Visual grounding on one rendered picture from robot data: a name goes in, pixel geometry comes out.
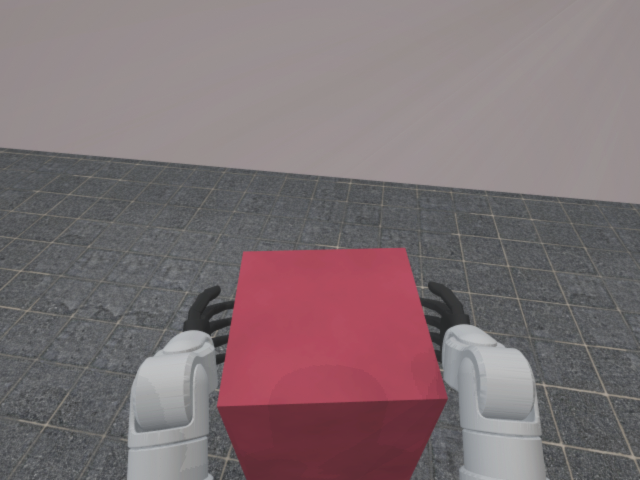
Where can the robot left forearm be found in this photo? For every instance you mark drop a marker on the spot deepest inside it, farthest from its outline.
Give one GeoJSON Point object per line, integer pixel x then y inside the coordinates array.
{"type": "Point", "coordinates": [169, 411]}

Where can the left robot hand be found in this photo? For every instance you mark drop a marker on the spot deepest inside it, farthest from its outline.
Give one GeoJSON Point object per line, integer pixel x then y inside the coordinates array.
{"type": "Point", "coordinates": [200, 314]}

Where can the right robot hand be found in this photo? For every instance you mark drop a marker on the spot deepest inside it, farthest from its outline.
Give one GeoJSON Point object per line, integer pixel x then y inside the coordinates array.
{"type": "Point", "coordinates": [451, 312]}

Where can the carton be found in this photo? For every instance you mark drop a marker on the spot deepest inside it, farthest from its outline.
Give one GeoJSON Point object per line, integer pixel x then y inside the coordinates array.
{"type": "Point", "coordinates": [330, 372]}

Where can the robot right forearm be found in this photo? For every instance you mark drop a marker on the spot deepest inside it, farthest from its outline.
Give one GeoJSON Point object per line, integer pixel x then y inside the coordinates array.
{"type": "Point", "coordinates": [498, 406]}

